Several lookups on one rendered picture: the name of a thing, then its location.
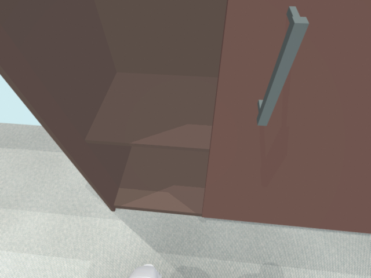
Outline wardrobe door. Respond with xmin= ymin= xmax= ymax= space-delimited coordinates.
xmin=202 ymin=0 xmax=371 ymax=234

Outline robot left thigh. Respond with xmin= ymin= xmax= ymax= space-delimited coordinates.
xmin=128 ymin=266 xmax=162 ymax=278

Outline handle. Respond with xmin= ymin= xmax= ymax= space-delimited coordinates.
xmin=257 ymin=6 xmax=309 ymax=126

